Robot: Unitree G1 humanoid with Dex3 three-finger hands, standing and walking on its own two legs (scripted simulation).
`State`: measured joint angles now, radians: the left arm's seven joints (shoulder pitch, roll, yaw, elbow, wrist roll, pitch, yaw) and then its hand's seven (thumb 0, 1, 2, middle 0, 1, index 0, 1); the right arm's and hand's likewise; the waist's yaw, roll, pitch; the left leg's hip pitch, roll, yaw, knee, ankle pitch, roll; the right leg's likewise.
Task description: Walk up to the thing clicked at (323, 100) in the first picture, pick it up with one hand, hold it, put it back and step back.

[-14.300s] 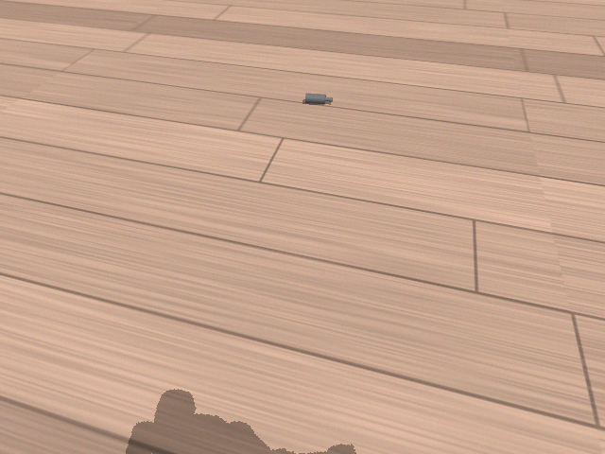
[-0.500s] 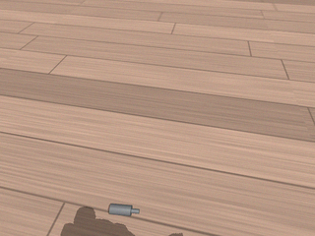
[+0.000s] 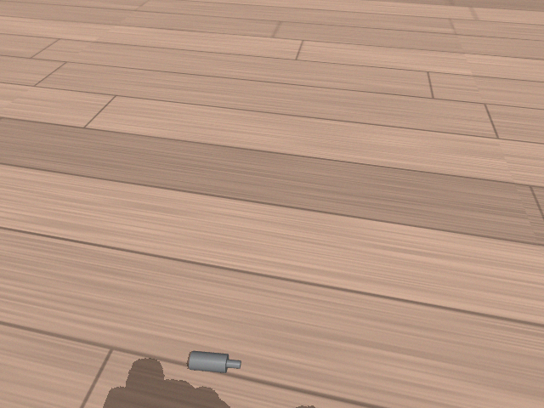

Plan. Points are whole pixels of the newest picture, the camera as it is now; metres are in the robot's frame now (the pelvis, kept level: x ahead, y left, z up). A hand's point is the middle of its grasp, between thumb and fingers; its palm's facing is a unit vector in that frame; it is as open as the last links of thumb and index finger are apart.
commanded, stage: stand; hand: left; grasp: from above
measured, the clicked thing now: (215, 362) +0.43 +0.23 -0.75
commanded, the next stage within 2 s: rise first in 0.32 s
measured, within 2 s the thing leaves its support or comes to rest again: neither
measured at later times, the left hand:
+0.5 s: hand out of the picture +0.08 +0.25 -0.16, palm faces +0.02 -0.94 -0.34, open 7.4 cm
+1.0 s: hand out of the picture +0.14 +0.26 -0.21, palm faces -0.10 -0.90 -0.42, open 13.5 cm
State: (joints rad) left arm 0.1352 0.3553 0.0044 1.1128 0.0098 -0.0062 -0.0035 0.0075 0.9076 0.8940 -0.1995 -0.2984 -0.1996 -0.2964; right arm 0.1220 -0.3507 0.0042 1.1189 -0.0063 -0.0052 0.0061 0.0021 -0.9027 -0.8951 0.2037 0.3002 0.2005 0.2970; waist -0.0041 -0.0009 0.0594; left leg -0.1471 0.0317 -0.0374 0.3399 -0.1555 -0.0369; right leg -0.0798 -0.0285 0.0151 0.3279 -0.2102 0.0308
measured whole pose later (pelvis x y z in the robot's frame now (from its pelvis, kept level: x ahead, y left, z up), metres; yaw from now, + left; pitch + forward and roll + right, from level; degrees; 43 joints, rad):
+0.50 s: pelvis +0.00 +0.00 +0.00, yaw +0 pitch +0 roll +0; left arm 0.13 0.34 0.03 1.05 -0.01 -0.02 0.01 0.01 0.88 0.89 -0.21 -0.34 -0.20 -0.34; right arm 0.17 -0.35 0.01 1.00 0.03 -0.03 -0.02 0.00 -0.91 -0.90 0.20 0.30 0.20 0.30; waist -0.01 0.01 0.05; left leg -0.23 0.03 -0.04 0.41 -0.18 -0.03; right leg -0.16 -0.03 0.01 0.40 -0.24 0.03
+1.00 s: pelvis +0.00 +0.01 -0.07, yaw -1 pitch +14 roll -1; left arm 0.12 0.31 0.17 0.69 0.20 0.17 -0.02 0.00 -0.42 0.92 -0.16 -0.99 -0.15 -0.99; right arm 0.22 -0.25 -0.04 0.62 0.02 -0.08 -0.02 0.01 -0.93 -0.90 0.20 0.30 0.20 0.30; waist -0.02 0.00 -0.08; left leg -0.78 0.03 -0.04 0.96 -0.43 -0.03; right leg -0.70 -0.02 0.03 0.94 -0.49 0.04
